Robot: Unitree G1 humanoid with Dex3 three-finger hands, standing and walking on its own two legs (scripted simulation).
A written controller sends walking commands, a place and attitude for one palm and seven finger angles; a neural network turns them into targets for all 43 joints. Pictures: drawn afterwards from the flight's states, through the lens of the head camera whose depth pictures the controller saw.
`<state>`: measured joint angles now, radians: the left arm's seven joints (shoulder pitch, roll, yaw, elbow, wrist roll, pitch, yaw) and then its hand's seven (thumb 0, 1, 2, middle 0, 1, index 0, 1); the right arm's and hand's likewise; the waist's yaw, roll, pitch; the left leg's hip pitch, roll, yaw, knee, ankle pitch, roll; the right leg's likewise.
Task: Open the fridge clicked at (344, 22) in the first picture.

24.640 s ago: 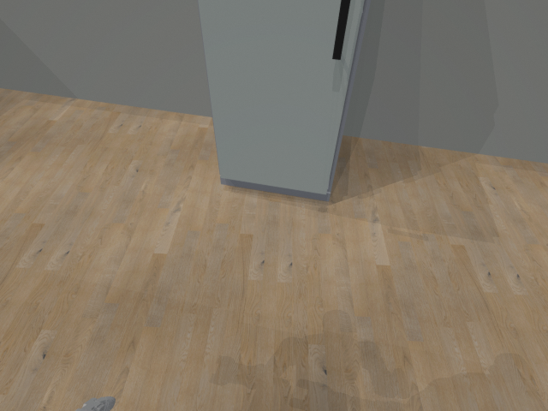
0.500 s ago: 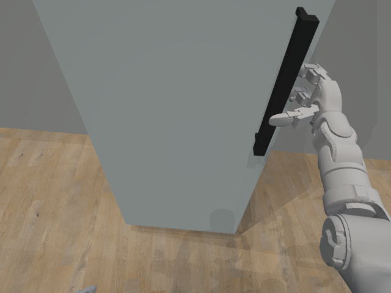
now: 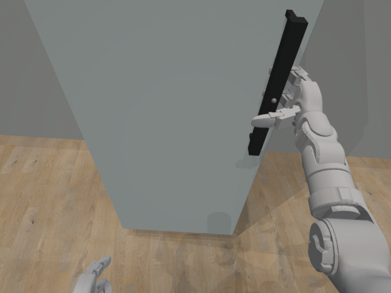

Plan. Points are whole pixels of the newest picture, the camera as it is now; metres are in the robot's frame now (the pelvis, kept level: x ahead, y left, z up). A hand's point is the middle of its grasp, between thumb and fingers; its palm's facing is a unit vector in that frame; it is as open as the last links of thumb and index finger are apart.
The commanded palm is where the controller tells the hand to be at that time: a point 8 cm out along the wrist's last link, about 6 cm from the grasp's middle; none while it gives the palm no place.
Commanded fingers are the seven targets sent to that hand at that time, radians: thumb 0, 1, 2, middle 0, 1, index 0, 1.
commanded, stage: slide the fingers in behind the handle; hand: right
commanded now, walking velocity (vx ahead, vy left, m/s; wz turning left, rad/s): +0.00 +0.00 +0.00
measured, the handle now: (268, 94) +0.50 -0.10 +0.18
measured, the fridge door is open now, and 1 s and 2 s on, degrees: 0 0 0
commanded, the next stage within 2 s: grip the handle and tug to test in 1.12 s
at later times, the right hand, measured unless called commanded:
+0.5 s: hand (265, 101) +0.44 -0.09 +0.20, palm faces -0.04 +1.00 +0.01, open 14.0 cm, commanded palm +0.42 -0.14 +0.20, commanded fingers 0.00 0.50 -0.30 0.30 1.20 0.30 1.20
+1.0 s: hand (266, 101) +0.44 -0.09 +0.20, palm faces -0.04 +1.00 +0.00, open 14.0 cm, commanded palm +0.42 -0.13 +0.20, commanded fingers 0.00 0.50 -0.30 0.30 1.20 0.30 1.20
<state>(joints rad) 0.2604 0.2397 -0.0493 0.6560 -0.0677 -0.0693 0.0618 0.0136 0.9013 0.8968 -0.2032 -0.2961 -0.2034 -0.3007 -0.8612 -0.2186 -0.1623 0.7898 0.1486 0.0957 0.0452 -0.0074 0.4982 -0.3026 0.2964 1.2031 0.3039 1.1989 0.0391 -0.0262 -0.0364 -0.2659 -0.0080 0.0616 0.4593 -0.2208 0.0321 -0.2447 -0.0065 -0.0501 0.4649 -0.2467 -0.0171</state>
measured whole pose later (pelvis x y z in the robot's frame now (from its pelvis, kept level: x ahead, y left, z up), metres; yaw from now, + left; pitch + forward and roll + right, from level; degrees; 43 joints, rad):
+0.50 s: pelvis +0.01 +0.00 +0.00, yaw +1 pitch +1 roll +0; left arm 0.29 0.24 -0.03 0.67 -0.06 -0.04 0.05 0.02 0.90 0.90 -0.20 -0.30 -0.20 -0.30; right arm -0.77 -0.17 -0.14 0.64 0.15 0.14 0.00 -0.01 0.50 -0.30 0.28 1.20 0.29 1.20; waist 0.03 -0.03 -0.04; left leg -0.23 -0.02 0.05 0.44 -0.22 0.04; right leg -0.21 -0.01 -0.06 0.44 -0.25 -0.01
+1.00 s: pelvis +0.00 +0.00 +0.00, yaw -1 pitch +1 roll +0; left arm 0.28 0.23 -0.04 0.68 -0.06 -0.05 0.06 0.01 0.90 0.90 -0.20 -0.30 -0.20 -0.30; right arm -0.84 -0.16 -0.10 0.73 0.15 0.11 -0.02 -0.01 0.50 -0.30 0.28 1.20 0.28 1.20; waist 0.02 -0.03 -0.04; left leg -0.25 0.00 0.07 0.45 -0.22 0.03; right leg -0.23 0.00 -0.04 0.46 -0.24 -0.02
